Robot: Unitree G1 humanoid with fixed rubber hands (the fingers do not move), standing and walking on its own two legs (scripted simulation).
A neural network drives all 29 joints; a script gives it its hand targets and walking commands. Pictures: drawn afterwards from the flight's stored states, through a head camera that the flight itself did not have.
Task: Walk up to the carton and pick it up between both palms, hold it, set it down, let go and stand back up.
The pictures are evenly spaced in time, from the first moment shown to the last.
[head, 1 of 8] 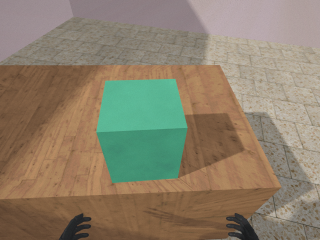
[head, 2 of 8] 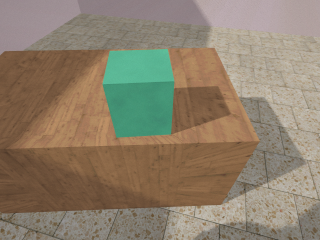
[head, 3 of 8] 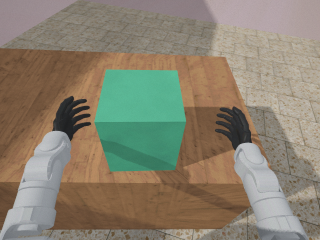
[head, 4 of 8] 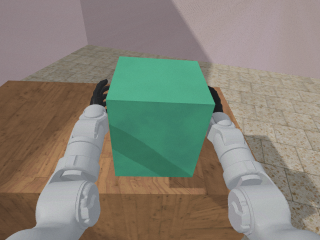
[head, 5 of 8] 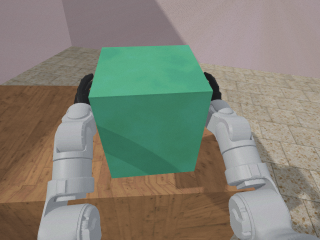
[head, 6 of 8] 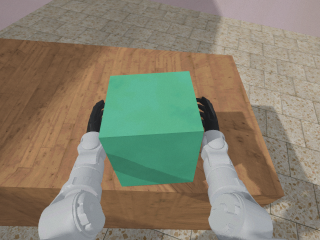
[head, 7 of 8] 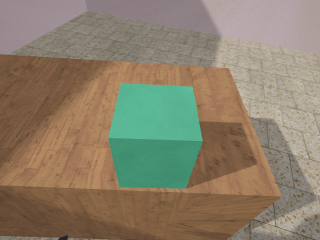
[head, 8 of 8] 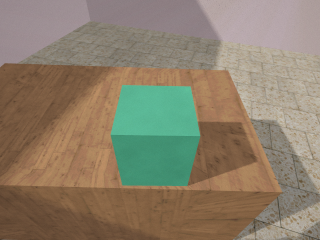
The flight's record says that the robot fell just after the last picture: no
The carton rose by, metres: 0.19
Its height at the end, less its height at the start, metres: +0.00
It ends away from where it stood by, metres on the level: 0.04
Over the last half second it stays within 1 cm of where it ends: yes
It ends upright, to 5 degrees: yes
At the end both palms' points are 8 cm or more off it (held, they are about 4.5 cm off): yes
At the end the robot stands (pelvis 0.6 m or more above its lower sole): yes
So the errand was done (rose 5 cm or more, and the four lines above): yes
